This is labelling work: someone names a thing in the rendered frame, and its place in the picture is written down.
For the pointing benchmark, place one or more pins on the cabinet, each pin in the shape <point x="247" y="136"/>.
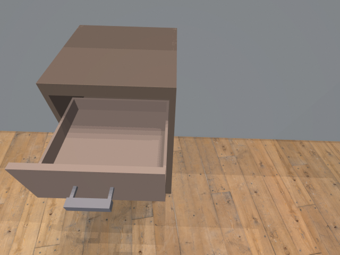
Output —
<point x="115" y="62"/>

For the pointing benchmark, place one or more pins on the drawer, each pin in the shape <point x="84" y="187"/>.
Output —
<point x="101" y="143"/>

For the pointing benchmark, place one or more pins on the handle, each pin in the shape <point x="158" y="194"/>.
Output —
<point x="88" y="204"/>

